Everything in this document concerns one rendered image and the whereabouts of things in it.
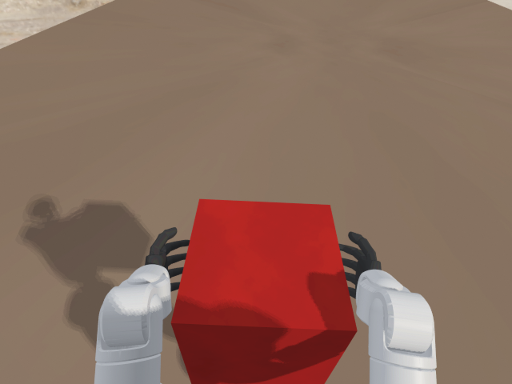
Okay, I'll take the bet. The carton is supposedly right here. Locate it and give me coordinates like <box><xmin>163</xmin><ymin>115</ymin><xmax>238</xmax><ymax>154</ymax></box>
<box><xmin>171</xmin><ymin>199</ymin><xmax>357</xmax><ymax>384</ymax></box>

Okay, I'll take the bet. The left robot forearm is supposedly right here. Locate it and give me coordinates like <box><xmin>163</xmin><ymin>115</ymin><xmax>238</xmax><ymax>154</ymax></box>
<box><xmin>94</xmin><ymin>264</ymin><xmax>172</xmax><ymax>384</ymax></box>

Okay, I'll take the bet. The robot right hand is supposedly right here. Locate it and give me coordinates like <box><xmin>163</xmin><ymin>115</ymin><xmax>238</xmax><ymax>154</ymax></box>
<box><xmin>339</xmin><ymin>232</ymin><xmax>382</xmax><ymax>299</ymax></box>

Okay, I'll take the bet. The right robot forearm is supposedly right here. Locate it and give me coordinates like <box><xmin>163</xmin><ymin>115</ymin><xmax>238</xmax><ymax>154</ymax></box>
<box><xmin>356</xmin><ymin>270</ymin><xmax>437</xmax><ymax>384</ymax></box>

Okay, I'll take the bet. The robot left hand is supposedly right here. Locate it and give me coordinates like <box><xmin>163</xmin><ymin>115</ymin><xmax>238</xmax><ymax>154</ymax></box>
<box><xmin>145</xmin><ymin>227</ymin><xmax>190</xmax><ymax>291</ymax></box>

